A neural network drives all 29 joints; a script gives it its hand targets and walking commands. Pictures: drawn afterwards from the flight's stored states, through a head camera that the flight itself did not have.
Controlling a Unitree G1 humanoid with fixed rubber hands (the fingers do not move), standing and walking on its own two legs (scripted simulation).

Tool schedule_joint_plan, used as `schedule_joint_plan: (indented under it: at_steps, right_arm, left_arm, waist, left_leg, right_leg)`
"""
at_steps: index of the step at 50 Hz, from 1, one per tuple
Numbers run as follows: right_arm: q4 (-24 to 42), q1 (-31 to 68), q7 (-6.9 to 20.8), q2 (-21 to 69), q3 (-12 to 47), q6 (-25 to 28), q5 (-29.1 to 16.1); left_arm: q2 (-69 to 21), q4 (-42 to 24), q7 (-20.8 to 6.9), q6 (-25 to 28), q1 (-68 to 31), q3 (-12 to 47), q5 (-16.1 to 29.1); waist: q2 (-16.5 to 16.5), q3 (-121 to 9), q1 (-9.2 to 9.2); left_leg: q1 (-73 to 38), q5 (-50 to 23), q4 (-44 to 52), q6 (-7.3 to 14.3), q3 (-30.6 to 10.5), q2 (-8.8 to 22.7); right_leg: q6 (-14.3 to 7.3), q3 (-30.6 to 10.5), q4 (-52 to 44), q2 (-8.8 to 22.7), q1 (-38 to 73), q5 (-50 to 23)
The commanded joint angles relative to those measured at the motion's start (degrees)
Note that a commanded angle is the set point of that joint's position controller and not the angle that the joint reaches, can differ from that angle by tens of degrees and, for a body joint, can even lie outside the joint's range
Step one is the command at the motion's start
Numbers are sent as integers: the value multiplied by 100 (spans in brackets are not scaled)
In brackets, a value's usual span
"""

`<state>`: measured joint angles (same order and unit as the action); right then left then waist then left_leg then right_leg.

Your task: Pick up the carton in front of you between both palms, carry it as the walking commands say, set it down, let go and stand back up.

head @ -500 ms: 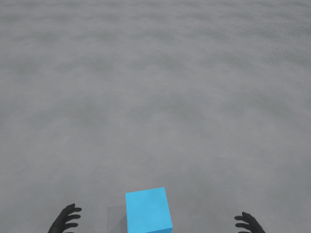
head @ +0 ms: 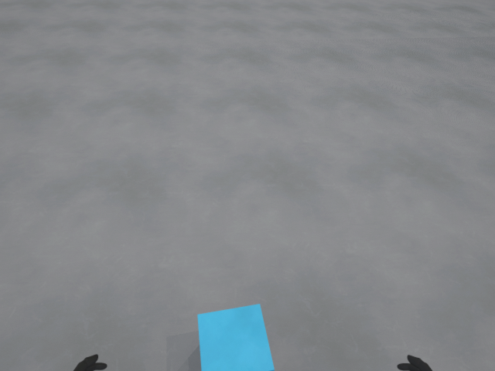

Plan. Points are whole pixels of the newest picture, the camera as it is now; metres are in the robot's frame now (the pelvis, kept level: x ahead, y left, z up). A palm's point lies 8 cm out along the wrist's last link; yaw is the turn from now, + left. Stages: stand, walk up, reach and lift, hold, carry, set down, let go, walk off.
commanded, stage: stand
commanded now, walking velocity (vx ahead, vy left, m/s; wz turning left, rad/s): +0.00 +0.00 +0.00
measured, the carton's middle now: (233, 353) +0.37 +0.03 -0.65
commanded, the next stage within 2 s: none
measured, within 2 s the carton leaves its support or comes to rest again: neither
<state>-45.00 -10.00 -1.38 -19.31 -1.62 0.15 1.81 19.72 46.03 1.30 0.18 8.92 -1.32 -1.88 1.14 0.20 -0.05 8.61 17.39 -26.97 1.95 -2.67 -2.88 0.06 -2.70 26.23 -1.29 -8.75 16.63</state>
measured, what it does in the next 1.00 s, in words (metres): stands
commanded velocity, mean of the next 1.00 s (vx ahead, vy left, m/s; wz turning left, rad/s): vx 0.00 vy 0.00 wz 0.00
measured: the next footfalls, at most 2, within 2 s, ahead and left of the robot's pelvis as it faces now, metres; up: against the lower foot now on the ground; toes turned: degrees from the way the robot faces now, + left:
none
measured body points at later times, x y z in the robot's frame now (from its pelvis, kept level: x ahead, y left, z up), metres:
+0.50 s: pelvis -0.02 +0.00 +0.01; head -0.02 +0.01 +0.46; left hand +0.10 +0.30 -0.11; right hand +0.10 -0.31 -0.10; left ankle -0.03 +0.10 -0.74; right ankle -0.03 -0.12 -0.74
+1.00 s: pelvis -0.03 -0.01 +0.01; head -0.03 +0.00 +0.46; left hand +0.07 +0.31 -0.11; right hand +0.08 -0.32 -0.10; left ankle -0.03 +0.10 -0.74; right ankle -0.03 -0.12 -0.74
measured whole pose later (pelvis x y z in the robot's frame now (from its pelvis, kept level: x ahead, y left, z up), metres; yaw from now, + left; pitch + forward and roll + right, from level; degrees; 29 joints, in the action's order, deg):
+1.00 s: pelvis -0.03 -0.01 +0.01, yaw +0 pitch -2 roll +0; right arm -58.1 -7.6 -0.8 -22.0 0.0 0.9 0.7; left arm 22.3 58.8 0.7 0.9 7.5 0.2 -1.0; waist 0.8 1.4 0.1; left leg 5.8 11.6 -19.9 1.5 -2.9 -2.5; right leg -0.2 -2.6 19.5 -1.3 -6.1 11.0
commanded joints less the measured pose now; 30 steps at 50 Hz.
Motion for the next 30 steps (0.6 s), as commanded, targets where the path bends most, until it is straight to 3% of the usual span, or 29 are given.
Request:
schedule_joint_plan:
  at_steps: [1,30]
  right_arm:
    - [226,153,-27,-959,-222,78,-11]
    - [-739,382,21,-1167,-78,124,-79]
  left_arm:
    - [823,-220,24,80,-188,-181,10]
    - [1073,721,-25,116,-296,-63,70]
  waist:
    - [-131,-317,1]
    - [-113,0,11]
  left_leg:
    - [-20,-2268,365,-92,-575,729]
    - [-68,-1277,976,-43,-684,815]
  right_leg:
    - [-110,-439,-203,556,264,-1858]
    - [-133,-604,-814,681,270,-1170]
